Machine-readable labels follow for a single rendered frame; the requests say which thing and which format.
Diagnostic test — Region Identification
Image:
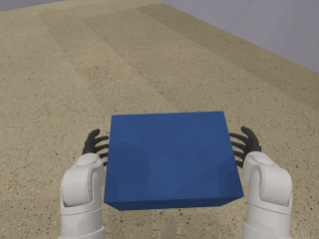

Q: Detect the carton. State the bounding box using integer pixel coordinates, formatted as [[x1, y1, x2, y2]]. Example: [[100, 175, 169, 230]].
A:
[[103, 111, 244, 211]]

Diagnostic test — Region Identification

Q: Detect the left robot hand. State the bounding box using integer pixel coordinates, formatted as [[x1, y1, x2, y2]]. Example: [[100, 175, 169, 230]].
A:
[[82, 128, 109, 166]]

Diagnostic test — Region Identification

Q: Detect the left robot forearm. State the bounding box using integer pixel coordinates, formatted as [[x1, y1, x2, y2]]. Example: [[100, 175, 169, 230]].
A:
[[57, 152, 106, 239]]

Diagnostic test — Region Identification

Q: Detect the right robot hand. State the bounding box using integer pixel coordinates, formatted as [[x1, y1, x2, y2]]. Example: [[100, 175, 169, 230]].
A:
[[229, 126, 261, 168]]

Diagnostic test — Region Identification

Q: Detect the right robot forearm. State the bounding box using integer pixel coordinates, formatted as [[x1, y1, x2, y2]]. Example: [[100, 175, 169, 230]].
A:
[[241, 151, 293, 239]]

